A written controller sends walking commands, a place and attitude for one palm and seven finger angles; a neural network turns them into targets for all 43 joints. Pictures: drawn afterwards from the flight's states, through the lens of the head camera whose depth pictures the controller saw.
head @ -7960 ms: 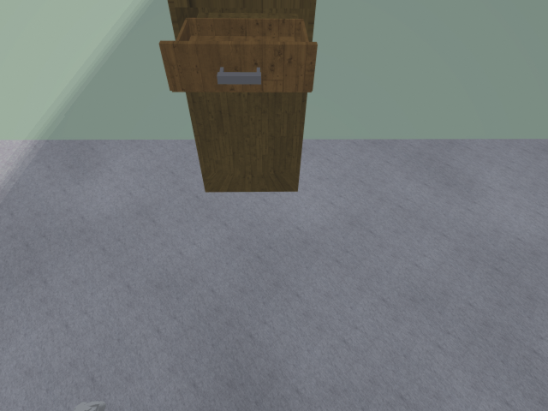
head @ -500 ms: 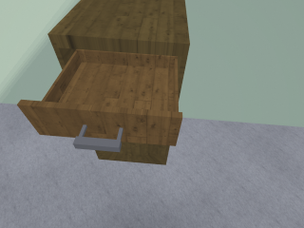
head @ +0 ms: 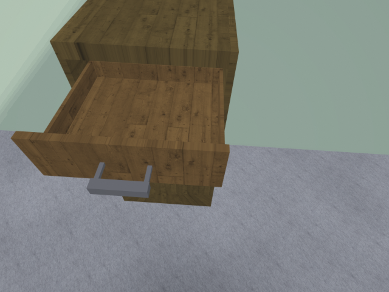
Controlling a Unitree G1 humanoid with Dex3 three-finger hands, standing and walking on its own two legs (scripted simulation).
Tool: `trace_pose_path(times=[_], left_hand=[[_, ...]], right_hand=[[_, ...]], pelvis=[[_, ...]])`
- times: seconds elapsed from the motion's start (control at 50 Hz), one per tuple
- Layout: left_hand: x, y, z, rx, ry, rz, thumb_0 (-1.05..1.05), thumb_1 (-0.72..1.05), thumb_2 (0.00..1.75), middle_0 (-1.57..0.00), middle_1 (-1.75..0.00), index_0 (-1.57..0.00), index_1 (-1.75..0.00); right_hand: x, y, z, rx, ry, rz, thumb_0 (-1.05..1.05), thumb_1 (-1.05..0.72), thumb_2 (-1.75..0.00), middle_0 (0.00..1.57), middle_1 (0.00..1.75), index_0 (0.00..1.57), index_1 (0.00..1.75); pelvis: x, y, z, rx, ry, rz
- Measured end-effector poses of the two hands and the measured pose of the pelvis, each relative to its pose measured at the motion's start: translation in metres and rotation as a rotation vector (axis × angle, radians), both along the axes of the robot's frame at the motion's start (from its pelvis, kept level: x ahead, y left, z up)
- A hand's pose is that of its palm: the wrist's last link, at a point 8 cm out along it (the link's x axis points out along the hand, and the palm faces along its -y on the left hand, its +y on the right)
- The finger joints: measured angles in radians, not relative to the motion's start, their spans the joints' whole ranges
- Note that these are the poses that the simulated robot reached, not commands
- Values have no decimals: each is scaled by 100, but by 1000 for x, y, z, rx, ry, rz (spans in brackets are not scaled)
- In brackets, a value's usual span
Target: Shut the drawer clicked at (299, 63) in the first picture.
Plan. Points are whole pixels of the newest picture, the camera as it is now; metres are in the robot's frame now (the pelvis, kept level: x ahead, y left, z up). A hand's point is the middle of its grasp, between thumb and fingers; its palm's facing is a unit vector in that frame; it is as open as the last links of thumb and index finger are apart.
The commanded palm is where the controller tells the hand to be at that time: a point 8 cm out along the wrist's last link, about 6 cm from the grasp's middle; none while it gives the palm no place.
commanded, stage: come to a stop and stand still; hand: left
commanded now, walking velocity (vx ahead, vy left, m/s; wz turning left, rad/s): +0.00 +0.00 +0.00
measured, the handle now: (122, 178) +0.32 +0.19 +0.04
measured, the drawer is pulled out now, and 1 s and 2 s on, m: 0.28 0.28 0.28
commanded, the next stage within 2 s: look again from close up in 0.44 s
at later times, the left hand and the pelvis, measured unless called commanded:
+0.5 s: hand out of the picture +0.01 +0.23 -0.16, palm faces -0.03 -0.96 -0.26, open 7.4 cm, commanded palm none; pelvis -0.01 +0.03 +0.01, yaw -2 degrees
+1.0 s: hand out of the picture +0.03 +0.17 -0.16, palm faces -0.03 -0.97 -0.22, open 7.3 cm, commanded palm none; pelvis +0.02 -0.01 +0.01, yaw -2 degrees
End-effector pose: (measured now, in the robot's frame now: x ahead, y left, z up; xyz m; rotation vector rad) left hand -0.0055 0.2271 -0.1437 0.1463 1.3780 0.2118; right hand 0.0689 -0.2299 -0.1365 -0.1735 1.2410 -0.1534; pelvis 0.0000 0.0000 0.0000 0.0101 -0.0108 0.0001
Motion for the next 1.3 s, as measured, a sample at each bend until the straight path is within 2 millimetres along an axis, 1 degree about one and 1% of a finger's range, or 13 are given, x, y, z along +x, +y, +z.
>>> trace_pose_path(times=[0.06, 0.1, 0.2, 0.36, 0.42, 0.5, 0.62, 0.76, 1.0, 1.2, 1.22, 1.24, 1.3], left_hand=[[2, 7, -3, -15, -24, -39, 0, 91, 90, -20, -30, -20, -30], [6, 14, -3, -22, -39, -54, 0, 90, 90, -20, -30, -21, -30], [17, 33, 5, -6, -84, -71, 0, 90, 90, -20, -30, -21, -30], [20, 52, 17, 30, -67, -99, 0, 90, 90, -20, -30, -20, -30], [18, 53, 19, 36, -43, -102, 0, 90, 90, -20, -30, -20, -30], [16, 49, 19, 36, -13, -101, 0, 90, 90, -20, -30, -20, -30], [17, 32, 17, 19, 11, -100, 0, 90, 90, -20, -30, -20, -30], [25, 9, 13, -3, 11, -100, 0, 91, 90, -20, -30, -21, -30], [33, -10, 12, -5, 13, -93, 0, 91, 90, -20, -30, -21, -30], [35, -23, 12, -3, 12, -84, 0, 91, 90, -20, -30, -21, -30], [43, -21, 17, 4, -33, -38, 1, 92, 90, -20, -30, -21, -30], [59, -16, 30, 24, -146, -12, 2, 93, 90, -20, -30, -21, -31], [115, -10, 86, 95, -549, 4, 3, 94, 90, -22, -32, -23, -32]], right_hand=[[4, 9, 7, -2, -61, -2, 0, -91, -90, 19, 30, 20, 30], [3, 17, 10, 0, -89, 5, 0, -91, -90, 19, 30, 20, 30], [-13, 37, 6, 21, -77, 21, 0, -91, -90, 19, 30, 20, 30], [-44, 38, 2, 25, 6, 6, -1, -93, -90, 20, 30, 21, 30], [-56, 36, 0, 29, 50, -3, 0, -92, -90, 20, 30, 20, 30], [-69, 34, -2, 36, 100, -17, 0, -91, -90, 20, 30, 20, 30], [-75, 29, -5, 47, 138, -34, 0, -91, -90, 19, 30, 20, 30], [-68, 23, -6, 54, 142, -44, 0, -91, -90, 19, 30, 20, 30], [-49, 0, -4, 41, 138, -44, 0, -91, -90, 19, 30, 20, 30], [-37, -14, -3, 33, 132, -41, 0, -92, -90, 19, 30, 20, 30], [-33, -16, -1, 27, 98, -45, 0, -92, -90, 19, 30, 20, 30], [-26, -19, 2, 9, 31, -39, 1, -91, -90, 20, 30, 20, 30], [3, -29, 11, -18, -191, -32, 1, -91, -90, 20, 30, 20, 30]], pelvis=[[-4, 9, -1, -15, 2, -5], [-6, 16, -1, -15, -2, -9], [-12, 30, 1, -19, -8, -12], [-15, 39, 6, -2, 12, -25], [-13, 37, 7, 3, 18, -28], [-9, 33, 8, 6, 20, -31], [-1, 24, 8, 8, 14, -34], [6, 12, 8, 11, 10, -36], [19, -8, 9, 13, 14, -34], [25, -20, 9, 7, 19, -29], [24, -21, 9, 4, 22, -30], [24, -21, 8, 6, 25, -33], [21, -22, 5, 21, 37, 2]])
